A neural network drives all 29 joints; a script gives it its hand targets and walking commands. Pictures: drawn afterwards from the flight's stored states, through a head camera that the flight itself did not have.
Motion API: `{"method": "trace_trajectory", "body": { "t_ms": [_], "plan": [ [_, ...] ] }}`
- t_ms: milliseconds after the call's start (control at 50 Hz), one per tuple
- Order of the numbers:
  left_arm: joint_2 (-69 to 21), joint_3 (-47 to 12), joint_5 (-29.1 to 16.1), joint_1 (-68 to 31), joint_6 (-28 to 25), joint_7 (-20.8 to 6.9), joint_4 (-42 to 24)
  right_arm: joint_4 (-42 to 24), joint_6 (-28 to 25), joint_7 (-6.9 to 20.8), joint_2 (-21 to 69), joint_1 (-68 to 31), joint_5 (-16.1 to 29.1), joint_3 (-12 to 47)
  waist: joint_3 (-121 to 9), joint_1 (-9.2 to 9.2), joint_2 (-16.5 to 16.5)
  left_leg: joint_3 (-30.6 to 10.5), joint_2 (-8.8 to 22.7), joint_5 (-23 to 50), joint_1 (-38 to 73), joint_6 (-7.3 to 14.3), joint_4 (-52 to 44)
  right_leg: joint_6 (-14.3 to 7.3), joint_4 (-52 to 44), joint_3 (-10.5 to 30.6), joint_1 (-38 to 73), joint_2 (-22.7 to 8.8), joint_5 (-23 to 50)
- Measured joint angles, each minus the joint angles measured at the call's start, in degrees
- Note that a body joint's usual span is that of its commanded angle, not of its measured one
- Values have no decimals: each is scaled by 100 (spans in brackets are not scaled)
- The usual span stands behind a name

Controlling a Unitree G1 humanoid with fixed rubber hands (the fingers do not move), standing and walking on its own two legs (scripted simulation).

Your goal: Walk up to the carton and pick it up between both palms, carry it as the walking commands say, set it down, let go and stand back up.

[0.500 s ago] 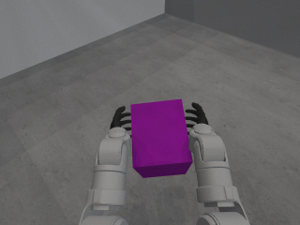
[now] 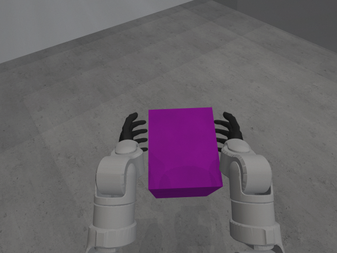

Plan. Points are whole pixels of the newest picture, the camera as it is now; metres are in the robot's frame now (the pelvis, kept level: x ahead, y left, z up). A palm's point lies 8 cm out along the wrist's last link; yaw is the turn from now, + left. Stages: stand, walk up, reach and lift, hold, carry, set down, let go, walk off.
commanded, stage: carry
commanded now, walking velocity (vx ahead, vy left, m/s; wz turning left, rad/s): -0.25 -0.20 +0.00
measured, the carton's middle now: (180, 158) +0.35 +0.01 +0.02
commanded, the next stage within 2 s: none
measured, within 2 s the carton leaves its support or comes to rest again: neither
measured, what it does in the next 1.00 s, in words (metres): walks backwards: right foot, then left foot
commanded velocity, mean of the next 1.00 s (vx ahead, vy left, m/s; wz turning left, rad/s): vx -0.25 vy -0.20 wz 0.00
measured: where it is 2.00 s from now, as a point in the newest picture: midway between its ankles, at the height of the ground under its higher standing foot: outside the picture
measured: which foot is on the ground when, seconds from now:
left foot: down 0.00-0.04, up 0.06-0.34, down 0.36-0.72, up 0.74-1.00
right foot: up 0.00-0.02, down 0.04-0.38, up 0.40-0.70, down 0.72-1.00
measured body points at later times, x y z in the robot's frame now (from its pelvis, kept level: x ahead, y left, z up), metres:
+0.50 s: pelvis -0.17 -0.12 +0.00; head -0.16 -0.09 +0.45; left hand +0.14 +0.03 +0.08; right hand +0.16 -0.19 +0.09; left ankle -0.18 +0.00 -0.73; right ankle -0.13 -0.22 -0.65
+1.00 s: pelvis -0.34 -0.28 -0.01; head -0.31 -0.28 +0.44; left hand +0.00 -0.16 +0.09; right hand -0.01 -0.39 +0.09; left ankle -0.38 -0.19 -0.70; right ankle -0.25 -0.36 -0.73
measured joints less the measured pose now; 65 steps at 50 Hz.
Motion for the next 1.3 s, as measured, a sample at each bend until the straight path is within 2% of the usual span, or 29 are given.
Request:
{"method": "trace_trajectory", "body": {
  "t_ms": [40, 60, 100, 120, 160, 200, 260, 320, 360, 380, 400, 440, 500, 540, 600, 680, 720, 740, 760, 800, 840, 880, 920, 1000, 1060, 1120, 1200, 1240, 1300],
  "plan": [
    [-21, 87, 32, -49, 47, -22, 72, 72, 81, -32, 25, -72, -61, 11, -93, 26, 42, -27, 76, 48, -166, -118, 157, -12, -1134, -78, 474, -45, 679],
    [-27, 82, 52, -46, 38, -45, 167, 117, 94, -37, 16, -52, -87, 10, -85, 14, 160, -74, 149, -277, -320, -91, 469, -11, -1130, -120, 424, 39, 893],
    [-17, 14, 51, -25, 98, -108, 375, 140, 176, -37, -49, 115, -38, -10, -13, -109, 166, -47, -27, -1564, -718, -5, 1934, -86, -944, -165, 328, 12, 882],
    [-10, -7, 56, -10, 136, -139, 434, 137, 216, -32, -79, 185, 22, -10, 42, -186, 127, -4, -173, -1844, -855, 40, 2702, -130, -940, -172, 334, -31, 885],
    [-7, 6, 112, -7, 158, -158, 476, 88, 265, -18, -109, 250, 146, 23, 108, -332, 51, 169, -412, -1824, -962, 84, 3757, -204, -1000, -177, 311, -88, 985],
    [-29, 77, 215, -57, 125, -134, 479, 22, 279, -20, -104, 237, 226, 79, 109, -454, -1, 375, -563, -1678, -827, 73, 3971, -272, -1050, -209, 223, -99, 1130],
    [-72, 175, 328, -166, 98, -145, 467, 0, 256, -60, -79, 175, 213, 111, 23, -516, -59, 569, -705, -1815, -315, 113, 3153, -389, -1094, -320, 15, -37, 1336],
    [-89, 184, 393, -212, 103, -152, 500, 65, 240, -53, -58, 130, 177, 74, -89, -457, -144, 618, -787, -1938, 344, 219, 1868, -505, -1135, -476, -218, 83, 1542],
    [-79, 179, 394, -185, 111, -138, 528, 152, 245, -25, -45, 98, 163, 42, -156, -405, -182, 699, -722, -1496, 892, 286, 722, -564, -1166, -613, -364, 199, 1688],
    [-61, 193, 384, -148, 97, -132, 536, 226, 221, -4, -40, 97, 162, 56, -135, -372, -341, 745, -771, -1283, 974, 492, 439, -564, -1125, -620, -431, 158, 1736],
    [-21, 185, 352, -45, 90, -130, 513, 321, 203, 33, -40, 100, 155, 93, -100, -343, -411, 737, -760, -1175, 924, 592, 432, -438, -872, -592, -548, 165, 1282],
    [53, 141, 280, 141, 97, -143, 442, 394, 222, 97, -52, 120, 186, 136, 32, -260, -338, 659, -600, -1034, 870, 609, 447, -161, 364, -392, -883, 283, 380],
    [80, 73, 170, 196, 114, -130, 365, 373, 193, 167, -73, 172, 136, 137, 150, -97, -292, 531, -406, -741, 827, 478, 274, 29, 2114, -72, -1211, 227, 276],
    [59, 27, 117, 142, 114, -127, 333, 349, 135, 161, -69, 166, 56, 70, 162, -7, -267, 447, -297, -542, 745, 392, 171, 101, 2560, 99, -1168, 89, 283],
    [18, -22, 97, 41, 108, -113, 294, 292, 92, 127, -47, 111, -39, -31, 117, 64, -192, 348, -114, -286, 566, 243, 73, 156, 2095, 198, -766, -125, 88],
    [-11, 59, 125, -29, 88, -100, 304, 283, 135, 95, -6, 13, -124, -13, -17, 31, -62, 260, 134, 2, 243, -3, 48, 98, 459, 109, 59, -262, -128],
    [-30, 140, 139, -76, 99, -117, 326, 302, 175, 64, 13, -39, -169, 16, -80, 29, -35, 243, 243, 83, 14, -155, 196, 54, -764, 7, 571, -297, 210],
    [-41, 152, 147, -87, 70, -134, 373, 315, 168, 53, 14, -50, -188, 3, -61, 13, 97, 180, 359, -18, -146, -146, 405, 83, -973, -33, 567, -196, 683],
    [-38, 107, 155, -68, 41, -173, 479, 309, 169, 49, -18, 30, -184, 1, -30, -52, 197, 89, 342, -727, -343, -102, 863, 97, -828, -65, 438, -134, 791],
    [-20, 38, 135, -34, 75, -252, 631, 247, 227, 50, -98, 234, -59, 1, 98, -229, 177, 10, 18, -1824, -729, -14, 2360, 51, -684, -88, 324, -183, 784],
    [-13, 49, 181, -21, 80, -280, 642, 128, 265, 66, -145, 344, 118, 56, 221, -394, 113, 116, -288, -1936, -900, 54, 3526, -25, -780, -77, 291, -214, 900],
    [-31, 123, 285, -63, 26, -250, 590, -8, 262, 66, -149, 353, 245, 137, 265, -525, 56, 324, -492, -1790, -847, 56, 3942, -117, -868, -89, 192, -199, 1073],
    [-59, 184, 344, -130, -14, -260, 514, -86, 220, 25, -137, 321, 258, 172, 239, -579, 10, 510, -635, -1835, -592, 67, 3654, -207, -918, -144, 52, -150, 1227],
    [-78, 175, 414, -182, -33, -262, 470, -90, 176, 11, -113, 265, 230, 140, 85, -512, -111, 656, -831, -2013, 243, 209, 2049, -377, -1025, -333, -245, 14, 1522],
    [-43, 171, 382, -101, -35, -230, 480, 54, 175, 65, -88, 211, 204, 113, -21, -420, -267, 754, -813, -1258, 951, 375, 444, -462, -1041, -503, -463, 123, 1724],
    [75, 128, 266, 198, -28, -222, 388, 254, 178, 166, -87, 209, 199, 194, 121, -266, -299, 679, -655, -1009, 852, 628, 459, -114, 414, -302, -887, 262, 353],
    [106, 27, 66, 262, 36, -204, 253, 252, 125, 225, -107, 261, 92, 161, 218, -15, -266, 513, -410, -616, 807, 509, 196, 109, 2497, 59, -1193, 165, 283],
    [84, -36, 17, 203, 53, -196, 210, 219, 76, 201, -102, 250, 23, 80, 208, 69, -243, 437, -292, -428, 726, 415, 100, 182, 2611, 186, -1031, 35, 244],
    [47, -64, 23, 110, 66, -163, 179, 154, 77, 165, -78, 189, -24, -1, 141, 101, -178, 359, -99, -198, 548, 254, 28, 224, 1935, 214, -552, -150, -25]
  ]
}}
